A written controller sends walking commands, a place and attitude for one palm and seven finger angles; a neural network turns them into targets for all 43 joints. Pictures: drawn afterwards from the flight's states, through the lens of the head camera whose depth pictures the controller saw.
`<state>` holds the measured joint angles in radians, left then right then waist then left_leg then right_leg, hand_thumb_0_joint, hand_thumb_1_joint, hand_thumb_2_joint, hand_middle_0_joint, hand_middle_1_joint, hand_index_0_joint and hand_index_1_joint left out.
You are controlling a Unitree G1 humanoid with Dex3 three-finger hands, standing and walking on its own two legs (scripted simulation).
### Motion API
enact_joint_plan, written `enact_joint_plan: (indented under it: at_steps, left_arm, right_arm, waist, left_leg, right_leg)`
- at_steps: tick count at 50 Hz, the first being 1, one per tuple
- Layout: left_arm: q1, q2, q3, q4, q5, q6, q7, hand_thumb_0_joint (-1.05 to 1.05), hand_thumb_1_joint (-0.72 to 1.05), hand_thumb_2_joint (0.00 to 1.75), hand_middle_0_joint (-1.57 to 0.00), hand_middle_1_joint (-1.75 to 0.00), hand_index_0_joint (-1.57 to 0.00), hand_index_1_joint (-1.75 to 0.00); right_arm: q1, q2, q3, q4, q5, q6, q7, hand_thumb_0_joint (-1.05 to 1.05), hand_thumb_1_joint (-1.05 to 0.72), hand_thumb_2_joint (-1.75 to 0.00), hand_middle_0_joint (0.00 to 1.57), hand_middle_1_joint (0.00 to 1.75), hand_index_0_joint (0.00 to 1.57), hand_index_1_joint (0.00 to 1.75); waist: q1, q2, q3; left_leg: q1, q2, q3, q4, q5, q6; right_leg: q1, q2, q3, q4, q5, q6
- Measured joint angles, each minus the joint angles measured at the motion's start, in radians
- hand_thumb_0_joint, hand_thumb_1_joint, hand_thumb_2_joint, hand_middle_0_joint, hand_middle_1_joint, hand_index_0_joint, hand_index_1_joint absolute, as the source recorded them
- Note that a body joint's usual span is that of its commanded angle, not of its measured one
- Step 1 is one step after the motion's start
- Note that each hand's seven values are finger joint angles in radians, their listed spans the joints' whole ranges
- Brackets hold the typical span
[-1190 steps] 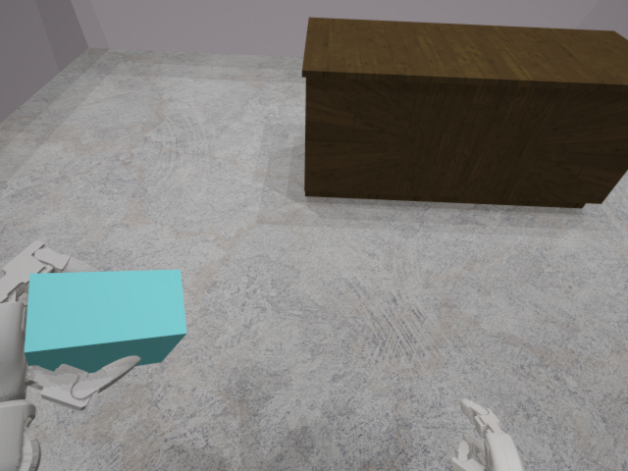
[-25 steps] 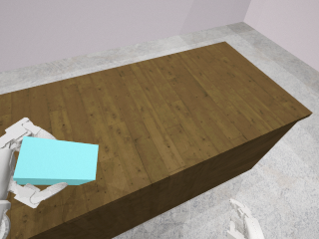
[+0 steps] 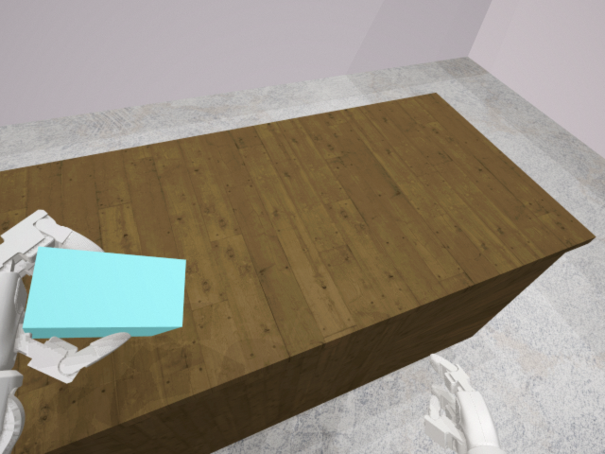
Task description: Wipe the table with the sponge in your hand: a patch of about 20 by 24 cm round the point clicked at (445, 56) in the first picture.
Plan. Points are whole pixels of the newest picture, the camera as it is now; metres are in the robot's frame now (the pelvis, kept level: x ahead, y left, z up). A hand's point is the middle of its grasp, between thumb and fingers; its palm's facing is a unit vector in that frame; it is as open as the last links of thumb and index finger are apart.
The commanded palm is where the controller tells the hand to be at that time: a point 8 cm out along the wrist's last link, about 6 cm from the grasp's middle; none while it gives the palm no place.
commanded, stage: look again from close up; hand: left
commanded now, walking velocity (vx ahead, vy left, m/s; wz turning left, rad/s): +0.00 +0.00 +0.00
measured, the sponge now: (126, 300) +0.23 +0.21 +0.13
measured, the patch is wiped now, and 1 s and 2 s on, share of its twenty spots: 0.00 0.00 0.00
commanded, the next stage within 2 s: come to a stop and stand still in 0.08 s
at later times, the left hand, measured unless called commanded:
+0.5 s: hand (66, 305) +0.21 +0.25 +0.15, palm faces +0.31 -0.86 -0.41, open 10.5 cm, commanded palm +0.15 +0.29 +0.17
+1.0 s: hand (68, 291) +0.22 +0.25 +0.15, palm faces +0.36 -0.86 -0.37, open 10.5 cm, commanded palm +0.16 +0.28 +0.17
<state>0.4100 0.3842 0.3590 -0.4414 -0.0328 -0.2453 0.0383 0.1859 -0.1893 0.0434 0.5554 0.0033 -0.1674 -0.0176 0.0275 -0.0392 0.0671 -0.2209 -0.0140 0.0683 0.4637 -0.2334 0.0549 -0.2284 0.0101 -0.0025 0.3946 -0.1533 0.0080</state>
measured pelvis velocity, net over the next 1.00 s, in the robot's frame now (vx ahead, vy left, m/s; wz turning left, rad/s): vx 0.01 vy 0.00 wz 0.01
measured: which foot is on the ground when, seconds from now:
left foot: down 0.00-1.00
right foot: down 0.00-1.00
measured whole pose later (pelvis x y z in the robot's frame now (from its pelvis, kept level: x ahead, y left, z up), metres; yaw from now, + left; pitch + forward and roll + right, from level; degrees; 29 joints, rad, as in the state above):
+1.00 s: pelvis +0.01 +0.00 +0.00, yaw +1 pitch +0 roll -1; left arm 0.41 0.38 0.36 -0.44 -0.04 -0.24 0.07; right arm 0.18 -0.19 0.03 0.56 0.00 -0.17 -0.02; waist 0.02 -0.04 0.07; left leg -0.22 -0.02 0.06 0.46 -0.24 0.06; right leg -0.22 0.01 -0.01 0.38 -0.16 0.01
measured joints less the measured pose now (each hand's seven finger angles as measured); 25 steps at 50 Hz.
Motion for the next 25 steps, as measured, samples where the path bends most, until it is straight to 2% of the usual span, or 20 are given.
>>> enact_joint_plan:
  at_steps: [6, 12, 13, 14, 16, 19, 22, 25]
  left_arm:
    - [0.004, 0.009, 0.013, -0.017, -0.005, 0.0, 0.003, -0.02, -0.53, 1.03, -0.67, -1.35, -0.7, -1.33]
    - [-0.011, -0.009, 0.002, 0.006, 0.002, 0.012, 0.01, -0.02, -0.53, 1.03, -0.67, -1.35, -0.7, -1.33]
    - [-0.061, 0.02, 0.012, 0.016, 0.05, 0.014, -0.01, -0.02, -0.53, 1.03, -0.67, -1.34, -0.7, -1.33]
    - [-0.136, 0.063, 0.03, 0.06, 0.068, -0.014, -0.028, -0.02, -0.53, 1.03, -0.67, -1.34, -0.71, -1.33]
    - [-0.227, 0.091, 0.069, 0.143, 0.034, -0.036, -0.022, -0.02, -0.53, 1.03, -0.67, -1.34, -0.71, -1.33]
    - [-0.184, 0.038, 0.099, 0.119, -0.005, -0.015, 0.014, -0.02, -0.53, 1.03, -0.67, -1.34, -0.71, -1.33]
    - [-0.059, -0.008, 0.051, 0.035, -0.011, -0.024, 0.022, -0.02, -0.53, 1.03, -0.67, -1.34, -0.7, -1.33]
    - [0.026, -0.013, -0.002, -0.002, -0.007, -0.043, 0.008, -0.02, -0.53, 1.03, -0.67, -1.34, -0.71, -1.33]
  right_arm:
    - [0.007, 0.0, 0.004, 0.004, 0.0, 0.012, -0.004, 0.01, -0.9, -0.89, 0.2, 0.3, 0.2, 0.3]
    - [0.017, -0.004, 0.005, 0.012, 0.0, 0.021, -0.009, 0.01, -0.9, -0.89, 0.2, 0.3, 0.2, 0.3]
    - [0.031, -0.004, -0.003, 0.006, -0.016, 0.008, -0.01, 0.01, -0.9, -0.89, 0.2, 0.3, 0.2, 0.3]
    - [0.036, -0.002, -0.005, 0.016, -0.019, -0.004, -0.008, 0.01, -0.9, -0.89, 0.2, 0.3, 0.2, 0.3]
    - [0.025, 0.002, -0.003, 0.036, -0.012, -0.008, 0.007, 0.01, -0.9, -0.89, 0.2, 0.3, 0.2, 0.3]
    - [0.018, -0.002, -0.012, 0.022, -0.004, -0.014, 0.033, 0.01, -0.9, -0.89, 0.2, 0.3, 0.2, 0.3]
    - [0.03, -0.005, -0.019, 0.013, 0.005, -0.021, 0.037, 0.01, -0.9, -0.89, 0.2, 0.3, 0.2, 0.3]
    - [0.048, -0.001, -0.022, 0.022, 0.008, -0.017, 0.021, 0.01, -0.9, -0.89, 0.2, 0.3, 0.2, 0.3]
  waist:
    - [0.01, -0.003, -0.005]
    - [0.015, 0.0, -0.007]
    - [0.028, 0.0, -0.001]
    - [0.038, -0.007, 0.003]
    - [0.046, -0.012, 0.015]
    - [0.013, 0.006, 0.022]
    - [-0.013, 0.019, 0.017]
    - [-0.017, 0.015, 0.011]
  left_leg:
    - [0.005, -0.005, 0.001, -0.005, 0.0, 0.003]
    - [0.009, -0.01, 0.003, -0.013, 0.007, 0.008]
    - [-0.007, -0.008, -0.002, 0.003, 0.005, 0.008]
    - [-0.025, -0.009, -0.01, 0.018, 0.003, 0.009]
    - [-0.031, -0.008, -0.006, 0.024, 0.005, 0.008]
    - [-0.024, -0.012, 0.01, 0.027, 0.002, 0.012]
    - [-0.018, -0.019, 0.018, 0.028, -0.004, 0.019]
    - [-0.015, -0.023, 0.015, 0.028, -0.006, 0.02]
  right_leg:
    - [0.006, -0.004, 0.001, -0.005, 0.0, 0.004]
    - [0.007, -0.01, 0.004, -0.007, 0.005, 0.009]
    - [-0.002, -0.008, -0.003, 0.0, 0.004, 0.009]
    - [-0.017, -0.01, -0.011, 0.014, 0.0, 0.007]
    - [-0.029, -0.009, -0.007, 0.027, -0.001, 0.002]
    - [-0.034, -0.013, 0.009, 0.044, -0.004, 0.007]
    - [-0.036, -0.02, 0.018, 0.059, -0.015, 0.016]
    - [-0.033, -0.024, 0.014, 0.064, -0.023, 0.019]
